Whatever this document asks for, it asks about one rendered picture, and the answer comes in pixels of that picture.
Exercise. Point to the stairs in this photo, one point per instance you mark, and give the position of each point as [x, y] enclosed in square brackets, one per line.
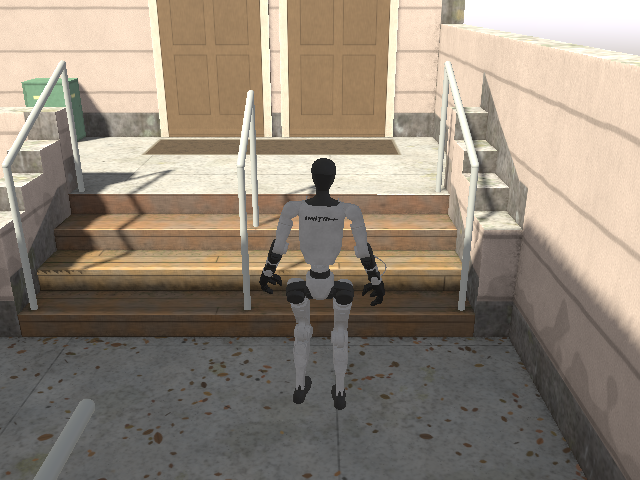
[170, 265]

